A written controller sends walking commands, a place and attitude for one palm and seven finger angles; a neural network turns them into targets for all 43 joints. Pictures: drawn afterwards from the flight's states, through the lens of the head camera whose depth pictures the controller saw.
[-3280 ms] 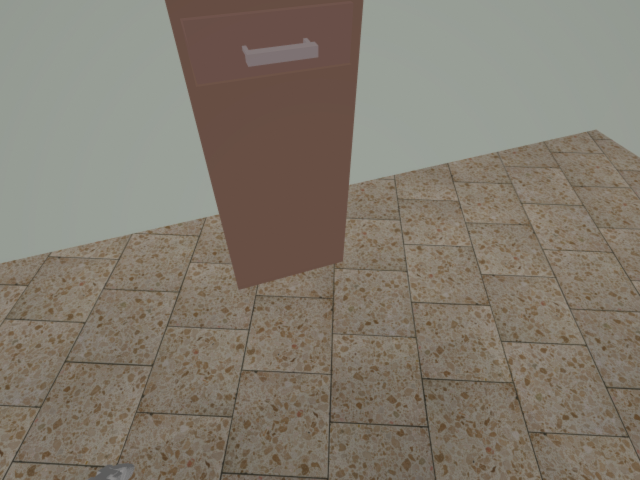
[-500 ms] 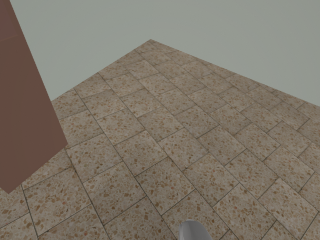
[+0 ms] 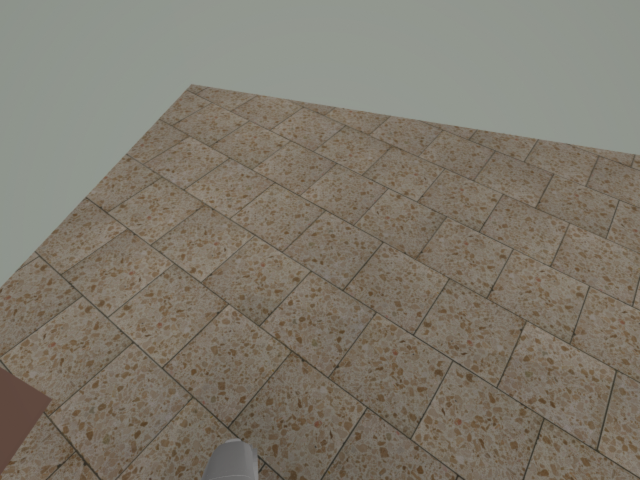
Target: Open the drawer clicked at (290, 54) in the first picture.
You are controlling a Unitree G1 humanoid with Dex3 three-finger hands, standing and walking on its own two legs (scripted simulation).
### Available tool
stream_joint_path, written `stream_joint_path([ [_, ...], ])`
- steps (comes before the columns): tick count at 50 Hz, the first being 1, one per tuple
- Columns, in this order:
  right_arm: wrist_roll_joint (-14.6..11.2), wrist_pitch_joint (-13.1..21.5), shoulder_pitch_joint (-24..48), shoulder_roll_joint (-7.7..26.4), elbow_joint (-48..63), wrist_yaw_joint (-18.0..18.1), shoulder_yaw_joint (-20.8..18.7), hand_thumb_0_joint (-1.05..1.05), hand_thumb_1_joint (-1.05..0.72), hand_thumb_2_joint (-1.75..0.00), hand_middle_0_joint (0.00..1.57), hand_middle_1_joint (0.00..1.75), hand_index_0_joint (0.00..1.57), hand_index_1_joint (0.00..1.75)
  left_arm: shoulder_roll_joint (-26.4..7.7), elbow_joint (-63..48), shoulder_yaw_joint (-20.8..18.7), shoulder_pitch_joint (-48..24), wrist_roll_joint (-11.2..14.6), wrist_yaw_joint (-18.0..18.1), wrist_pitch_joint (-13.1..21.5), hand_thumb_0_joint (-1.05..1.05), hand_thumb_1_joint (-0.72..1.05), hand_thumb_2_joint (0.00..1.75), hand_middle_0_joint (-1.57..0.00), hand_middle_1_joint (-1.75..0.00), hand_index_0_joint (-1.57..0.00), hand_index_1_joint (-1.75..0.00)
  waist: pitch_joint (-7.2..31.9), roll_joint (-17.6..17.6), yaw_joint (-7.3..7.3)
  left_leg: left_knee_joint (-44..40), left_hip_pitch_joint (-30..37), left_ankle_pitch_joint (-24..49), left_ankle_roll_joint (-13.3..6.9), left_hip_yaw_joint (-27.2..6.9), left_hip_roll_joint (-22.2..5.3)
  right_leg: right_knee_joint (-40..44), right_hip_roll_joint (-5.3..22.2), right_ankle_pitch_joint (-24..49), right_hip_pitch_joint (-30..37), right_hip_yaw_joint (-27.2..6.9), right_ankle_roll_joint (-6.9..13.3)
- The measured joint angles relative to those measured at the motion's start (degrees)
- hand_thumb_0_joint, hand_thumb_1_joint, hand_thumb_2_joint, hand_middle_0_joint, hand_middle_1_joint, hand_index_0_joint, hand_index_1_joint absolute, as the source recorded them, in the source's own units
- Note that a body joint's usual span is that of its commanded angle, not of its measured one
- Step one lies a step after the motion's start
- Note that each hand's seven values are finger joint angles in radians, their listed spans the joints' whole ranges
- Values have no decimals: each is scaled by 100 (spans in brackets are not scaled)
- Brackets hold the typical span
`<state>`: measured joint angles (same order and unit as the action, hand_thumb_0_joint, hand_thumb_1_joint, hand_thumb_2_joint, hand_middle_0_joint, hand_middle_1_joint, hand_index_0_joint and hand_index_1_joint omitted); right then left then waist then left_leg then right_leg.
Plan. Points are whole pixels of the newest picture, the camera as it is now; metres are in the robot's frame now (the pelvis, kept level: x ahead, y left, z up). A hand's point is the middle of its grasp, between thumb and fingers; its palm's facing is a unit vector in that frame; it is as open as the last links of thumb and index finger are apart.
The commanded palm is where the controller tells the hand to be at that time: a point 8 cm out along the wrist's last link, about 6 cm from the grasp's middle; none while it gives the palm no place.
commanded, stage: walk to a spot facing it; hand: left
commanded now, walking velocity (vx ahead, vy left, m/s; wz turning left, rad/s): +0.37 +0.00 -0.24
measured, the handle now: out of the picture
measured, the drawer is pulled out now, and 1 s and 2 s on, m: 0.00 0.00 0.00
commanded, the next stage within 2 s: turn to face it in 0.56 s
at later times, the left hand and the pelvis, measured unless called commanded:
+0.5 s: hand (171, 407) +0.25 +0.24 -0.17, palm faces -0.12 -0.98 -0.15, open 7.4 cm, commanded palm none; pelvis +0.19 +0.06 +0.01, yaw -14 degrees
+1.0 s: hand (271, 310) +0.42 +0.10 -0.15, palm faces -0.29 -0.94 -0.17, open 7.4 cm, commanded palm none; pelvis +0.24 -0.01 +0.00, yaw -15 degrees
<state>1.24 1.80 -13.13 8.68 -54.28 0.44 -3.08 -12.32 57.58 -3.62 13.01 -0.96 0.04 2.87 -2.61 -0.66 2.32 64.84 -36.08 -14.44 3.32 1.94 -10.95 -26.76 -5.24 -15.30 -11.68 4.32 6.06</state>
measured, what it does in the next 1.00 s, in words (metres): walks ahead, turning right: left foot, then right foot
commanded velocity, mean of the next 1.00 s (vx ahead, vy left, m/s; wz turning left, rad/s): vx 0.07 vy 0.00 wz -0.12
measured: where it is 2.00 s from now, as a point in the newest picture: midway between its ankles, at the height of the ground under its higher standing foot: outside the picture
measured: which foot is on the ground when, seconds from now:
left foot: up 0.00-0.20, down 0.22-0.72, up 0.74-1.00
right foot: down 0.00-0.24, up 0.26-0.70, down 0.72-1.00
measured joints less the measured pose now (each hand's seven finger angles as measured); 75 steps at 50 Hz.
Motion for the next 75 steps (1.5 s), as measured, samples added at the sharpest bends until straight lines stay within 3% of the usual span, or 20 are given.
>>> stream_joint_path([
  [5,15,16,519,70,143,-118,21,0,-91,-90,20,30,20,30,47,80,38,385,-7,-8,70,0,92,90,-20,-29,-20,-30,131,-88,-267,-1351,84,380,24,104,107,210,47,-249,432,-215,-148],
  [10,13,56,769,68,143,-161,71,0,-91,-90,20,30,20,30,126,134,68,794,-11,2,47,0,91,90,-20,-29,-20,-30,111,17,-575,-2742,870,239,-91,370,483,4,156,-774,783,-401,-355],
  [12,47,162,839,27,151,-127,102,0,-91,-90,20,30,20,30,142,215,44,950,32,-4,-13,0,91,90,-20,-29,-20,-30,54,150,-619,-3047,1208,531,-314,540,614,-836,248,-1092,560,-543,-410],
  [16,30,260,704,-71,185,-69,192,0,-91,-90,20,30,20,30,166,395,-17,949,19,-64,-213,1,91,90,-20,-29,-19,-30,-62,286,-573,-2884,1690,-64,-559,952,519,-3898,422,-1158,-735,-441,-509],
  [20,-58,269,290,-127,29,80,102,-1,-92,-90,20,30,20,30,120,212,-121,700,-27,-137,-379,1,91,90,-20,-29,-19,-30,-68,324,-476,-3427,2261,-30,-501,1216,474,-4582,762,-487,-1705,-203,-701],
  [27,-38,67,-240,147,-301,144,-21,-1,-94,-90,20,30,20,30,87,-211,-251,139,-47,-170,-589,1,91,90,-20,-29,-19,-30,-39,306,-344,-3793,2743,-173,-433,1652,414,-3837,1097,272,-2331,-76,-938],
  [32,8,-54,-445,192,-380,94,-72,0,-92,-90,20,30,20,30,102,-349,-216,-216,-42,-174,-631,0,91,90,-20,-29,-19,-30,-159,166,-142,-3601,2920,-478,-254,2007,268,-2397,1085,117,-1894,142,-931],
  [36,9,-124,-623,217,-397,48,-102,0,-91,-90,20,30,20,30,84,-462,-131,-384,-68,-151,-486,0,91,90,-20,-29,-19,-30,-211,-10,35,-2856,2845,-991,-19,2201,-10,-1109,898,288,-1157,286,-714],
  [37,-16,-156,-636,238,-433,33,-98,0,-91,-90,20,30,20,30,103,-454,-106,-451,-89,-112,-381,0,91,90,-20,-29,-19,-30,-225,-107,37,-2366,2636,-1118,-19,2004,-113,-1125,812,182,-1162,311,-505],
  [39,-73,-288,-578,271,-505,58,-73,1,-91,-90,20,30,20,30,179,-415,-7,-607,-41,-37,-241,0,91,90,-20,-29,-19,-30,-307,-287,104,-1254,2106,-1617,-36,1170,-2,-1317,722,-81,-1158,386,-257],
  [41,-90,-372,-557,236,-567,76,-29,1,-91,-90,20,30,20,30,259,-375,79,-696,-21,24,-196,0,91,90,-20,-29,-19,-30,-275,-344,139,-578,1729,-1682,-60,605,212,-1179,707,-130,-985,468,-192],
  [44,-80,-414,-545,110,-626,60,25,1,-91,-90,20,30,20,30,380,-320,161,-762,-7,101,-218,0,91,90,-20,-29,-20,-30,-116,-298,154,-265,1394,-1374,-47,243,383,-781,722,-14,-677,612,-209],
  [52,-55,-514,-313,-85,-478,-42,-8,1,-91,-90,20,30,20,30,642,-321,235,-749,-13,125,-303,0,90,90,-20,-30,-20,-30,10,-39,85,-752,1127,-1092,28,354,509,-350,929,97,-315,1134,-257],
  [56,-42,-512,-195,-2,-337,-73,-77,1,-92,-90,20,30,20,30,536,-379,121,-683,-32,148,-338,-1,91,90,-21,-30,-20,-30,-49,94,-25,-1514,1323,-1082,-11,537,510,-576,1113,-16,-403,1435,-350],
  [59,-27,-444,-162,107,-157,-100,-116,1,-92,-90,20,30,20,30,359,-378,37,-550,-14,141,-418,-1,91,90,-21,-30,-20,-30,-61,157,-57,-2462,1657,-545,-119,578,542,-1045,1304,-236,-611,1636,-471],
  [60,-11,-408,-137,121,-119,-99,-135,1,-92,-90,20,30,20,30,275,-368,-6,-500,12,131,-468,-1,91,90,-21,-30,-20,-30,-65,227,-54,-2448,1589,-505,-276,557,625,-1313,1379,-463,-754,1566,-602],
  [62,26,-353,-83,136,-37,-87,-136,1,-92,-90,20,30,20,30,108,-334,-85,-406,16,120,-607,0,91,90,-20,-30,-20,-30,-108,301,-65,-2361,1488,-573,-530,531,731,-2256,1276,-1167,-1184,983,-798],
  [66,16,-282,-84,176,2,-9,-100,1,-91,-90,20,30,20,30,-111,-235,-198,-279,-19,58,-690,0,91,90,-20,-29,-20,-30,-111,261,-94,-2943,1617,-245,-621,401,894,-3732,1051,-819,-1782,160,-986],
  [70,-17,-257,-81,217,-9,16,-60,1,-91,-90,20,30,20,30,-230,-244,-212,-183,9,51,-650,1,91,90,-20,-29,-19,-30,-64,179,-144,-3534,1808,118,-657,239,1035,-3812,1021,-541,-1794,-200,-1138],
  [75,-18,-290,-26,253,13,-21,-60,1,-91,-90,20,30,20,30,-257,-312,-182,-255,46,84,-673,1,91,90,-20,-29,-19,-30,-22,77,-100,-3757,1846,326,-615,-64,1144,-3040,974,-756,-1421,-366,-1216],
])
